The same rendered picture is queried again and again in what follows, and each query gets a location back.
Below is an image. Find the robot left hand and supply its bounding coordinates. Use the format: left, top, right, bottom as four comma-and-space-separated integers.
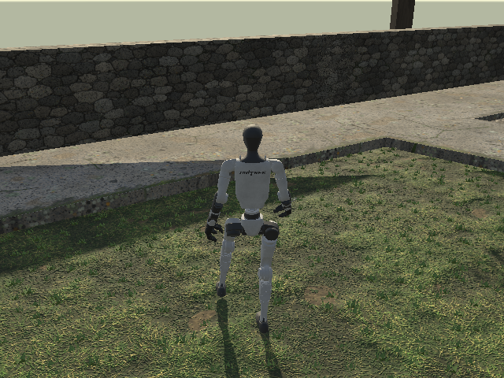
205, 222, 223, 242

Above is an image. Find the robot right hand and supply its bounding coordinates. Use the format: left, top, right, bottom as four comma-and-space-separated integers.
273, 204, 291, 217

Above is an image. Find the robot left foot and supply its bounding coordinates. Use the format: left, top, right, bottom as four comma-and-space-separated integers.
216, 281, 226, 297

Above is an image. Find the robot right foot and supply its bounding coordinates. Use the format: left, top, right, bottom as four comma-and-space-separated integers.
255, 311, 269, 333

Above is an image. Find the right robot upper arm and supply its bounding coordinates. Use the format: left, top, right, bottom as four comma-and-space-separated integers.
269, 159, 290, 202

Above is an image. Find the left robot forearm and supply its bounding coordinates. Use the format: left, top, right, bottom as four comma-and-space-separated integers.
207, 192, 223, 226

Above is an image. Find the right robot forearm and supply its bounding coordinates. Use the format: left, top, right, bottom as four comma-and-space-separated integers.
281, 189, 291, 211

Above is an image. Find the robot foot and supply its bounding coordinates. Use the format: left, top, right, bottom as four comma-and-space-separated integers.
216, 281, 226, 297
255, 311, 269, 333

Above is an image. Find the left robot upper arm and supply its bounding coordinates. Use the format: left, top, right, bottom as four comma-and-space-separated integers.
216, 159, 236, 204

